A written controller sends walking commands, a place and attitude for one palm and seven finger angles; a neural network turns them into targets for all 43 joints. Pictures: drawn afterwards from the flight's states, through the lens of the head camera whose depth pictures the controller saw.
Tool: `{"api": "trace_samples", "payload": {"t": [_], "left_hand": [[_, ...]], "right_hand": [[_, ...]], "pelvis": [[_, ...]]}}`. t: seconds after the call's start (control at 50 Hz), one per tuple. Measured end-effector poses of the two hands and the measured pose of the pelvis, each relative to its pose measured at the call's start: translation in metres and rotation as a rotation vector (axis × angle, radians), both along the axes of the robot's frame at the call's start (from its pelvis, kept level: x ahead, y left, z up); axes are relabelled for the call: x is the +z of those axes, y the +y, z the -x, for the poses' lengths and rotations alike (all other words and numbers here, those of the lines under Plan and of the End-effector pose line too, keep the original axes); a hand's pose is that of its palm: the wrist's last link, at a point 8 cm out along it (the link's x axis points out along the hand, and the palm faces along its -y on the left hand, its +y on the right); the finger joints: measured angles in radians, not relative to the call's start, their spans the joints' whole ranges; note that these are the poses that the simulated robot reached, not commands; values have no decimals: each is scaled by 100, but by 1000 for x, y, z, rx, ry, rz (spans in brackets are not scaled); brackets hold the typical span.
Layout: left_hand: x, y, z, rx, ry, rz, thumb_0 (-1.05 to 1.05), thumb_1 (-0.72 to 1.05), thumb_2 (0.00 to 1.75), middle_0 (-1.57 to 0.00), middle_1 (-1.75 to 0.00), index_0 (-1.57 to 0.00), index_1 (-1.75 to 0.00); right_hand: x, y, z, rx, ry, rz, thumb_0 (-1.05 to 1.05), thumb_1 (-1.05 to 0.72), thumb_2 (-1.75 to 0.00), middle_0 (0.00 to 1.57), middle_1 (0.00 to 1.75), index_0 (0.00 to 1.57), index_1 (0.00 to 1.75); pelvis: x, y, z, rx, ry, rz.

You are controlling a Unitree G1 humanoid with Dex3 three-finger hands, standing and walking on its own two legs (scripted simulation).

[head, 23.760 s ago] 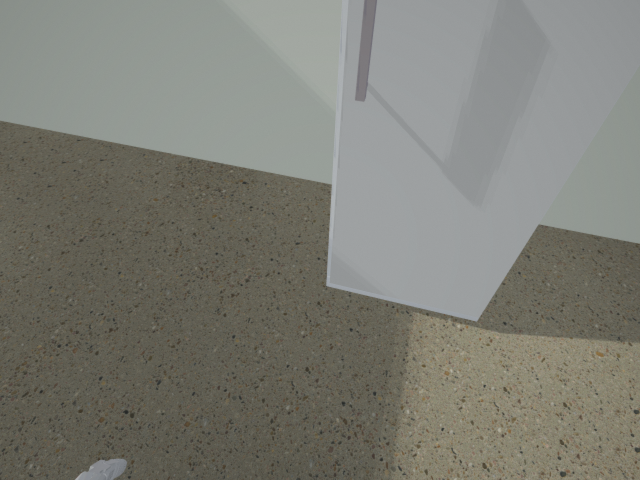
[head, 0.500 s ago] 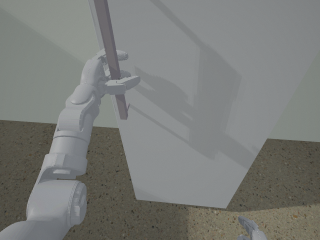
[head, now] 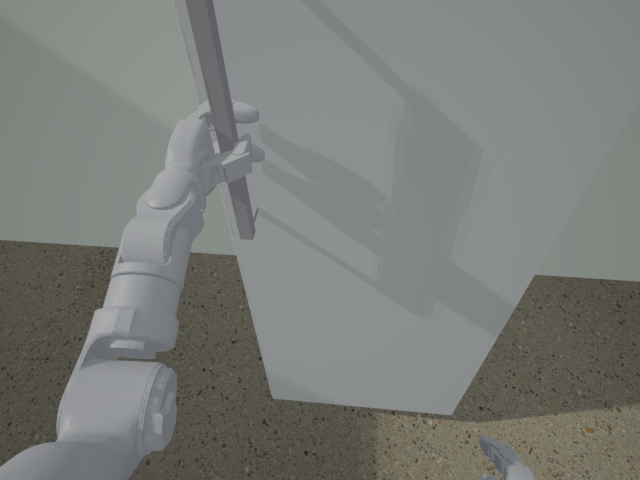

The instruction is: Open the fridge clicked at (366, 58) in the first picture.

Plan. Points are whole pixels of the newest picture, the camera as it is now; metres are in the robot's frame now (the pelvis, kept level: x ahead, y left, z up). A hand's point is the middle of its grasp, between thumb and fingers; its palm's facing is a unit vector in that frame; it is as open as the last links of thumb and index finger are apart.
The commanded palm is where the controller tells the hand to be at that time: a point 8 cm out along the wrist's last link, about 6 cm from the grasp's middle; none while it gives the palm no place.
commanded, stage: grip the handle and tug to test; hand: left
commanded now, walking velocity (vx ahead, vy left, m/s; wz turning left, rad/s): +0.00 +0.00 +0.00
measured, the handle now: (227, 106) +0.47 +0.14 +0.26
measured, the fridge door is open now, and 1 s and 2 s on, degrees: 0 4 28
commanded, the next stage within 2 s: pull the door a little, standing still in 0.46 s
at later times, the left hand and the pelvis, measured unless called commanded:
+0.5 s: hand (243, 163) +0.41 +0.11 +0.22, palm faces -0.04 -1.00 -0.01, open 5.6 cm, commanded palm +0.36 +0.17 +0.22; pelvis +0.02 +0.00 +0.00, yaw -1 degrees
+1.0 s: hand (237, 184) +0.37 +0.11 +0.22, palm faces -0.07 -1.00 -0.05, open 6.0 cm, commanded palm +0.31 +0.17 +0.22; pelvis +0.05 +0.00 +0.00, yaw -2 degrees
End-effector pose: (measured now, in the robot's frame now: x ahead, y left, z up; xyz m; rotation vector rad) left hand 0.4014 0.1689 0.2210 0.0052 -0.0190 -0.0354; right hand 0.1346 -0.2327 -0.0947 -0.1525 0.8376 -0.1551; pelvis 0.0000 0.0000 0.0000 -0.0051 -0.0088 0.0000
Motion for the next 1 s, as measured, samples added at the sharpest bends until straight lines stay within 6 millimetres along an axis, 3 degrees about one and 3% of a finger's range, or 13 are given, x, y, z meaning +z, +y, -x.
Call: {"api": "trace_samples", "payload": {"t": [0.3,0.8,0.9,1.0], "left_hand": [[-1,-1,2,5,-12,-7,1,79,82,-41,-140,-36,-140],[-1,3,13,-10,-22,-20,1,76,79,-39,-140,-33,-140],[-2,2,22,-17,-38,-27,1,77,79,-37,-138,-29,-139],[-4,1,44,-36,-68,-36,0,76,78,-37,-137,-26,-137]], "right_hand": [[3,-1,-13,-4,-17,-16,1,-90,-90,20,30,20,30],[18,9,-83,56,-97,-40,1,-90,-90,20,30,20,30],[21,11,-87,52,-119,-63,1,-90,-90,20,30,20,30],[21,9,-88,45,-126,-75,1,-90,-90,20,30,20,30]], "pelvis": [[0,-1,-8,-11,2,0],[-1,-3,-37,-11,17,-1],[0,-3,-41,-27,21,-5],[-1,-4,-46,-42,26,-9]]}}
